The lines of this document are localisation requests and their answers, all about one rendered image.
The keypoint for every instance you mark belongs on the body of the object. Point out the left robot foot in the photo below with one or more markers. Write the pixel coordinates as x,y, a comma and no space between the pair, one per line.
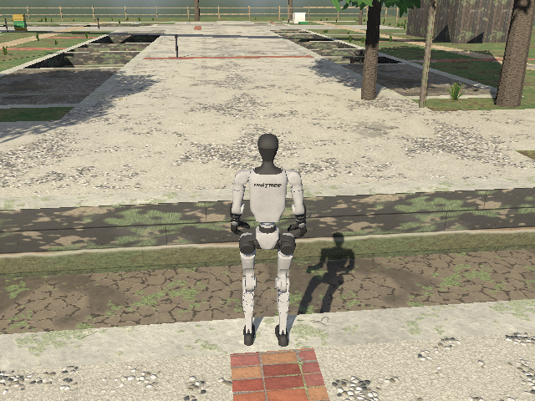
248,338

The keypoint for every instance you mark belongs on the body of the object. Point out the right robot forearm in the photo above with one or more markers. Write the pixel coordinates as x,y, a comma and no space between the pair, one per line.
301,219

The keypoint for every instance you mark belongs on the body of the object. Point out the robot left upper arm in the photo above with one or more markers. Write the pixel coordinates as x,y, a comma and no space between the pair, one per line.
241,178

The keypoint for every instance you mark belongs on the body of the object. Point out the robot right hand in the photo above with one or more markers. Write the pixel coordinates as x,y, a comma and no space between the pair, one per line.
303,230

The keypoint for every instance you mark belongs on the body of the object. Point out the robot right thigh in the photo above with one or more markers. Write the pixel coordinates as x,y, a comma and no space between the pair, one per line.
286,247

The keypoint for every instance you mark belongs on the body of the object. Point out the robot left hand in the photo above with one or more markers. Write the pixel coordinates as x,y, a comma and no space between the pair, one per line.
236,231

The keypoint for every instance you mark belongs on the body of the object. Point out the robot right upper arm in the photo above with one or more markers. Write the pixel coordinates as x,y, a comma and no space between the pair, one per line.
294,179

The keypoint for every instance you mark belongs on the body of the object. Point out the left robot forearm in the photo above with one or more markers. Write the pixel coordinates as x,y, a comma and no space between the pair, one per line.
235,219

